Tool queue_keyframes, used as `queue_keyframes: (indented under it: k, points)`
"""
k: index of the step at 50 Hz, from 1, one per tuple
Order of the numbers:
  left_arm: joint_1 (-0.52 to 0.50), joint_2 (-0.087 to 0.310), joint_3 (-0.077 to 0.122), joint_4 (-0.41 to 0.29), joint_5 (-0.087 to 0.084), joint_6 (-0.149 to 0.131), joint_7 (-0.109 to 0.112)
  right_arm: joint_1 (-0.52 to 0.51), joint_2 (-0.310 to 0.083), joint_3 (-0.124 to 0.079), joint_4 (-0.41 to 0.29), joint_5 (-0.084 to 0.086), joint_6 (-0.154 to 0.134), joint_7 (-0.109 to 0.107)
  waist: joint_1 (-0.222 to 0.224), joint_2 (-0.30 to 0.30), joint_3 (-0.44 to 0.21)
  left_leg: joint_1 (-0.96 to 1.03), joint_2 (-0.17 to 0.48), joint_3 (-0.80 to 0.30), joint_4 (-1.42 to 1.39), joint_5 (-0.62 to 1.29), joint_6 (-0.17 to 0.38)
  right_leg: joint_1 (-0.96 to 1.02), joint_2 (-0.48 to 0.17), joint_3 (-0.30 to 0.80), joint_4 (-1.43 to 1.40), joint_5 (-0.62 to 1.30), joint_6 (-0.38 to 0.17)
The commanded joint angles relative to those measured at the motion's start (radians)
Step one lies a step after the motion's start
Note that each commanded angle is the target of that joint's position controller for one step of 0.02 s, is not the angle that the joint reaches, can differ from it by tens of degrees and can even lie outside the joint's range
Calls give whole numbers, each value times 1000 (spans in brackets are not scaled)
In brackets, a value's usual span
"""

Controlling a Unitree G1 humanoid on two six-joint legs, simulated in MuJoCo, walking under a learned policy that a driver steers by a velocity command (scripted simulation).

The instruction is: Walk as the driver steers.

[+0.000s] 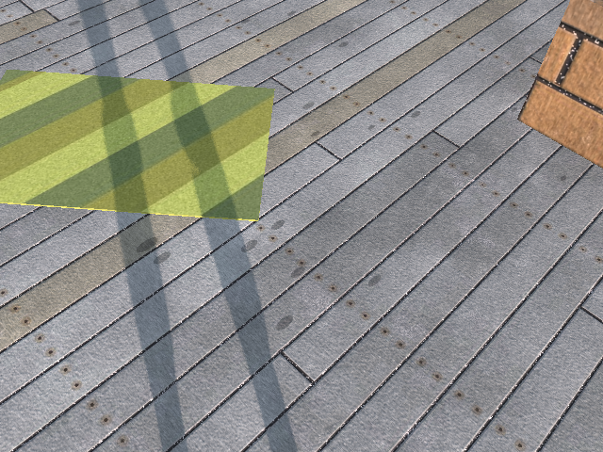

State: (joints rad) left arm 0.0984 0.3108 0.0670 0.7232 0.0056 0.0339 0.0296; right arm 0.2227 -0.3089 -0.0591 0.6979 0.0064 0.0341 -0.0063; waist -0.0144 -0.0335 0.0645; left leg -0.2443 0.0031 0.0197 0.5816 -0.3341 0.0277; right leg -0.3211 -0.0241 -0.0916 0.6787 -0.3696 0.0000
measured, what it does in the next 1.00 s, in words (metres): walks ahead: right foot, then left foot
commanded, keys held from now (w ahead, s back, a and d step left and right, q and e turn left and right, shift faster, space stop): q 0.32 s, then w+q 0.04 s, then w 0.04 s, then w+e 0.60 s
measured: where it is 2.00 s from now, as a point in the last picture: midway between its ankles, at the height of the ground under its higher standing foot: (313, 357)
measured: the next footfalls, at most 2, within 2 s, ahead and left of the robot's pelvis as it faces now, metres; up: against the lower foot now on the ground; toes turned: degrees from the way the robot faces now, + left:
right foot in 0.42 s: +0.07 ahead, -0.13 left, +0.00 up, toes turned +19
left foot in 0.80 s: +0.16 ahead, +0.15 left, +0.00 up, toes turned +6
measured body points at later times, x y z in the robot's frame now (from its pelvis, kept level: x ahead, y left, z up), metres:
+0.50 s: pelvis +0.01 -0.03 +0.01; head +0.03 -0.04 +0.46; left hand +0.06 +0.28 -0.09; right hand +0.24 -0.26 -0.08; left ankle -0.03 +0.10 -0.69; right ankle +0.03 -0.14 -0.73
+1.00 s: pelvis +0.16 +0.04 +0.01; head +0.17 +0.06 +0.46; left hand +0.25 +0.33 -0.10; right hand +0.27 -0.23 -0.08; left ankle +0.12 +0.15 -0.73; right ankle +0.17 -0.11 -0.65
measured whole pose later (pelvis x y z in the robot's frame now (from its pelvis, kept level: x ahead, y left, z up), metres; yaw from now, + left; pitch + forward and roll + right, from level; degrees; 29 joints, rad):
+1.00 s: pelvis +0.16 +0.04 +0.01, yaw +2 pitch +1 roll +1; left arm 0.29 0.32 0.07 0.71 -0.03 -0.03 0.00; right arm 0.29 -0.26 -0.06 0.72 -0.01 -0.10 0.00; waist -0.02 -0.05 0.01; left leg -0.12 -0.02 0.07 0.32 -0.21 0.02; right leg -0.56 -0.05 0.08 1.11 -0.27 0.00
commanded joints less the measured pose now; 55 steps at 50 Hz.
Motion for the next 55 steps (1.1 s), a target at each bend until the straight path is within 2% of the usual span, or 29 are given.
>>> queue_keyframes:
  k: [1,3,4,6,9,16,19,20,21,22,23,24,25,26,27,29,32,36,39,40,41,42,43,44,46,48,50,52,55]
  points:
    - [-108,106,36,-120,5,-22,4,65,-218,-52,-83,-35,-39,2,-46,200,-114,185,368,-491,-262,667,323,-285,52,141,447,-301,42]
    - [-45,105,43,-85,-5,-15,4,-16,-190,-49,-88,-5,-54,-1,6,110,-99,201,262,-356,-226,627,221,-312,25,167,456,-161,49]
    - [-31,116,48,-79,0,-13,8,-39,-178,-45,-93,9,-51,-7,14,113,-104,206,241,-338,-227,620,202,-301,18,170,435,-108,61]
    - [-25,88,41,-82,-6,-19,2,-27,-169,-40,-98,9,-39,-15,15,139,-129,210,211,-324,-219,670,203,-262,37,156,410,-50,86]
    - [-47,80,36,-89,-12,-24,2,-8,-183,-48,-102,6,-28,-23,-7,152,-137,239,200,-344,-211,623,202,-246,45,158,273,-21,98]
    - [-28,93,40,-92,-21,-43,-14,-59,-206,-62,-129,8,-4,-18,-14,218,-121,107,171,-458,-197,445,187,-63,78,168,13,-19,86]
    - [41,92,45,-79,-30,-62,-31,-90,-178,-52,-135,23,1,-19,25,213,-145,40,124,-499,-195,60,149,78,76,138,-195,86,49]
    - [75,83,46,-66,-28,-68,-33,-89,-152,-42,-134,21,0,-21,44,197,-138,-27,88,-483,-174,-78,119,174,66,123,-292,148,28]
    - [122,97,46,-61,-13,-75,-32,-55,-86,-19,-126,4,-7,-21,48,110,-166,-119,31,-408,-60,-222,65,296,-47,228,-331,97,-9]
    - [175,148,45,-58,11,-78,-30,-16,-12,6,-124,-14,-16,-19,33,-88,-162,-284,-114,-222,221,-304,-6,364,-233,505,-423,-130,-106]
    - [191,230,63,-41,40,-96,-47,-57,-79,-16,-171,10,-38,-29,34,-208,-46,-432,-109,-228,381,-320,-18,214,-352,833,-545,-352,-269]
    - [136,169,47,-49,17,-109,-45,-67,-151,-37,-153,16,-51,-34,16,-136,48,-476,-51,-243,455,-225,-19,178,-342,805,-564,-428,-282]
    - [103,125,31,-47,-9,-111,-36,-54,-175,-46,-130,1,-56,-29,-5,-118,71,-487,-12,-195,458,-137,-31,188,-286,693,-553,-364,-241]
    - [107,120,27,-50,-20,-107,-30,-50,-165,-46,-115,-13,-65,-23,2,-110,44,-478,11,-150,445,-84,-43,219,-241,623,-551,-299,-211]
    - [133,124,25,-42,-24,-104,-24,-77,-145,-41,-119,-16,-79,-16,25,-98,44,-483,28,-127,425,-22,-54,236,-217,582,-551,-213,-204]
    - [196,121,22,-31,-21,-104,-16,-131,-85,-25,-131,-11,-106,-2,58,-93,17,-440,26,-78,352,63,-64,242,-165,490,-546,-54,-199]
    - [247,136,28,-20,-27,-97,-8,-196,-31,-7,-147,-2,-132,10,89,-112,-6,-317,-2,-42,126,102,-78,214,-125,413,-521,78,-193]
    - [284,169,38,-17,-39,-84,-13,-201,-57,-18,-146,21,-145,24,83,-129,-20,-143,-33,-43,-49,116,-78,145,-149,465,-481,51,-201]
    - [261,136,28,-26,-41,-76,-15,-91,-85,-38,-115,26,-152,18,1,-104,-54,98,-25,-44,-187,195,-40,60,-121,481,-393,67,-152]
    - [247,95,16,-35,-34,-79,-17,-7,-108,-49,-103,23,-153,7,-45,-91,-97,248,25,-79,-203,183,-16,-16,-75,453,-295,83,-116]
    - [224,12,-10,-60,-13,-85,-20,161,-165,-63,-85,6,-150,-6,-117,52,-226,471,217,-270,-223,79,45,-140,5,347,9,-23,-61]
    - [255,0,-13,-118,-43,-96,-11,214,-260,-87,-52,-17,-137,7,-84,333,-258,535,407,-656,-336,-244,175,-387,83,234,267,-217,-31]
    - [272,93,12,-89,-60,-95,-5,162,-174,-67,-58,-16,-140,14,-64,243,-157,443,406,-682,-370,-354,190,-459,7,260,426,-175,-26]
    - [238,120,22,-79,-57,-90,-11,122,-108,-48,-60,-7,-142,11,-55,203,-68,380,360,-558,-372,-270,166,-495,-15,258,479,-84,-30]
    - [218,89,21,-66,-41,-81,-19,61,-60,-33,-54,-11,-142,10,-24,143,-10,290,291,-365,-397,-18,144,-475,-53,240,480,36,-16]
    - [186,56,14,-77,-40,-75,-33,46,-58,-32,-43,-17,-147,6,-15,152,6,219,252,-228,-427,143,131,-439,-77,213,472,112,-6]
    - [162,41,12,-85,-35,-69,-37,51,-56,-34,-27,-16,-152,5,-14,122,1,214,229,-137,-439,254,132,-453,-74,202,459,169,7]
    - [111,28,2,-118,-31,-70,-45,55,-86,-41,-9,-11,-153,3,-14,123,25,196,251,-86,-453,336,154,-465,-84,200,350,220,29]
    - [19,17,-9,-145,-27,-81,-65,54,-116,-48,10,-7,-144,-2,-38,98,39,191,234,19,-453,383,135,-411,-77,145,157,353,22]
